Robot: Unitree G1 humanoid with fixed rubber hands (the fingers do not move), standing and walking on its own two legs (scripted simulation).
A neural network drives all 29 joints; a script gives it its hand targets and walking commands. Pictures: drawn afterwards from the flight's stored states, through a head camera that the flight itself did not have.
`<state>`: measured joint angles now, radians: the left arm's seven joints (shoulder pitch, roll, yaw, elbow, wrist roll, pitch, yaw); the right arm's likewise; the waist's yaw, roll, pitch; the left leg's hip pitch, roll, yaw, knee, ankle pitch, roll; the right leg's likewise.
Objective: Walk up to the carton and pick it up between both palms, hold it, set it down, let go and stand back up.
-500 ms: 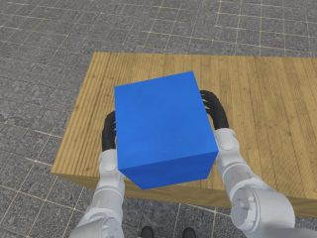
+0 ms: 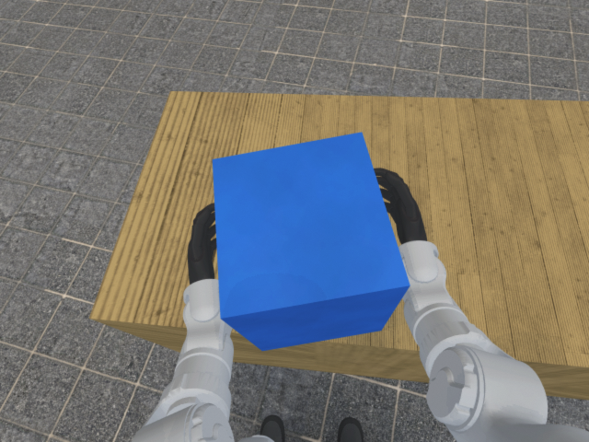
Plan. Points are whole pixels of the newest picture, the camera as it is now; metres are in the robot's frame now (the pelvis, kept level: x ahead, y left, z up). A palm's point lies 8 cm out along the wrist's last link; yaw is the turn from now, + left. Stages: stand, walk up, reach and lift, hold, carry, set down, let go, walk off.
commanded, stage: set down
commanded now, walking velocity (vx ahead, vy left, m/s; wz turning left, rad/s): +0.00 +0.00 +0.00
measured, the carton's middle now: (306, 254) +0.36 +0.04 -0.05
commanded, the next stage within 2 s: none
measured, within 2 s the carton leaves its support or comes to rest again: neither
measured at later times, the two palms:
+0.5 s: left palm (206, 264) +0.33 +0.18 -0.03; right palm (408, 228) +0.40 -0.11 -0.02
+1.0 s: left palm (186, 272) +0.33 +0.22 -0.06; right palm (420, 214) +0.43 -0.13 -0.04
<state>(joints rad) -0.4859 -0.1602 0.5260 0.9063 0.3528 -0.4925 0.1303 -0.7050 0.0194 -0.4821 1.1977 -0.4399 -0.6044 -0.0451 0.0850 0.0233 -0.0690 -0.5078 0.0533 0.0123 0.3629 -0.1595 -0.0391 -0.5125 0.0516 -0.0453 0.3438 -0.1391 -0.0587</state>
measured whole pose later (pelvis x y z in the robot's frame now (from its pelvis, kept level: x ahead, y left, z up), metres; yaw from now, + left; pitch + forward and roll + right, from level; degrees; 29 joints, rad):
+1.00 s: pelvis -0.01 +0.01 -0.04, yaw -2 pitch +26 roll -2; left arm -0.60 0.01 0.18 1.16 -0.05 -0.51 0.18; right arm -0.94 -0.25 0.10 1.58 0.28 -0.58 -0.01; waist 0.18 0.05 -0.24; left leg -0.90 0.08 0.00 0.78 -0.33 -0.04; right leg -0.88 0.07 -0.06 0.69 -0.27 -0.05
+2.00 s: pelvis -0.03 +0.00 +0.00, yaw +0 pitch +11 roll +0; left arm -0.69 0.14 0.12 0.59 -0.13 0.24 0.18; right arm -0.94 -0.43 0.12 1.08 0.42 0.02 0.08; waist 0.14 0.00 -0.12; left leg -0.47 0.06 0.01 0.46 -0.18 -0.05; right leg -0.48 0.06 -0.05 0.43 -0.15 -0.06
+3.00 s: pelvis -0.01 +0.01 +0.01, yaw -1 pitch +0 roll +0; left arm 0.00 0.01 0.09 0.20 0.02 0.09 0.19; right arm -0.15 -0.35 0.07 0.62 0.35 -0.22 0.15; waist 0.07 -0.02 0.01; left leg -0.14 0.05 0.04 0.32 -0.18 -0.03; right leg -0.17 0.05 -0.02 0.33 -0.17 -0.05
